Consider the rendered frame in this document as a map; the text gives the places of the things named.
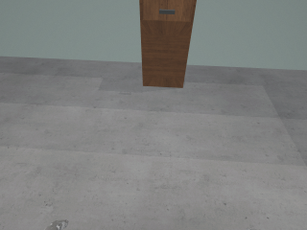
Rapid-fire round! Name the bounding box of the cabinet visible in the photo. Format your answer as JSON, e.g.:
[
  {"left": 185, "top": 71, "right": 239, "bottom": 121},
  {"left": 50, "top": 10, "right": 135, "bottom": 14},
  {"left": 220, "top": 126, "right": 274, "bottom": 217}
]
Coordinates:
[{"left": 139, "top": 0, "right": 197, "bottom": 88}]

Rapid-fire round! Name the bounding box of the drawer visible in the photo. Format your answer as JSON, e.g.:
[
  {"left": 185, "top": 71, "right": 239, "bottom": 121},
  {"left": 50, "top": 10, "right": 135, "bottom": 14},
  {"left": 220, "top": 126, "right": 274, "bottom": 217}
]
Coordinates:
[{"left": 142, "top": 0, "right": 194, "bottom": 21}]

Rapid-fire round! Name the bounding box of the handle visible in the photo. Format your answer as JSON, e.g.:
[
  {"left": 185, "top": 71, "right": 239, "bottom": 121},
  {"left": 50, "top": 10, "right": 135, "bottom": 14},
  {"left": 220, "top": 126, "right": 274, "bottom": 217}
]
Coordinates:
[{"left": 159, "top": 9, "right": 176, "bottom": 14}]

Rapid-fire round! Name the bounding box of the left robot hand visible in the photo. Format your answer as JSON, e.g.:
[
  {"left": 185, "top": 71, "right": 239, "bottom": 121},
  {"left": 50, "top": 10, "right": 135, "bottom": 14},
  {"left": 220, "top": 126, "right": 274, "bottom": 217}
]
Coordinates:
[{"left": 44, "top": 219, "right": 69, "bottom": 230}]

